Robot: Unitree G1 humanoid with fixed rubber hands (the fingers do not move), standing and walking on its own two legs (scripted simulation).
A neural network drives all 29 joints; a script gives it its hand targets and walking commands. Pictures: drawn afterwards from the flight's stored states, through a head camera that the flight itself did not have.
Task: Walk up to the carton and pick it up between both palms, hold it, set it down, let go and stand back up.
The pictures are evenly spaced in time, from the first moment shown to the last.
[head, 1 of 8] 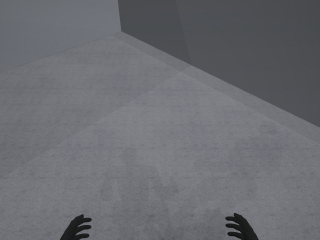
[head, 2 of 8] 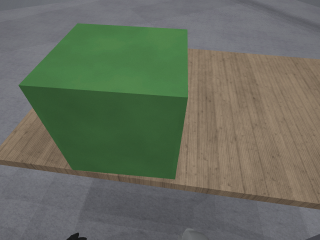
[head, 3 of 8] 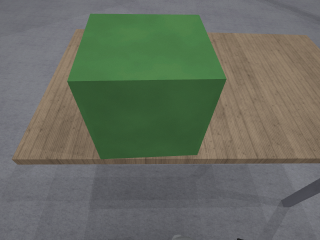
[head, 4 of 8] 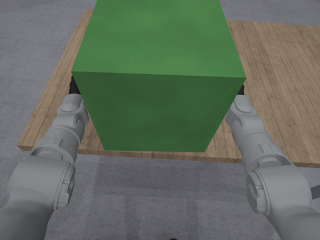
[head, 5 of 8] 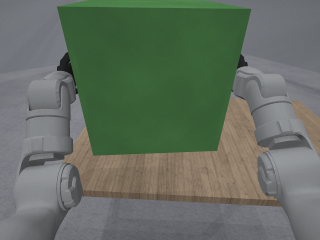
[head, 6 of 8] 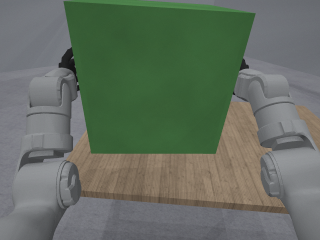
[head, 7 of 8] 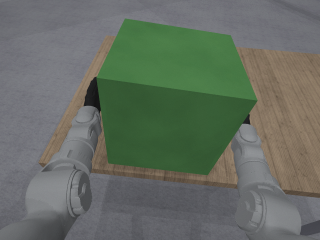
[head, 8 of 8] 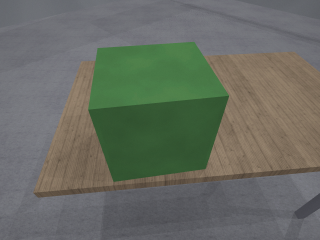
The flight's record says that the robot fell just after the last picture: no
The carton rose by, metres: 0.27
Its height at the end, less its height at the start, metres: +0.00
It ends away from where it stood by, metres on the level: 0.03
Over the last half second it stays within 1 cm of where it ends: yes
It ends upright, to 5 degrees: yes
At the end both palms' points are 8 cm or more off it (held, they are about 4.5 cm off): yes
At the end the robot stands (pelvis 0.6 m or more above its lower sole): yes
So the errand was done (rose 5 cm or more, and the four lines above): yes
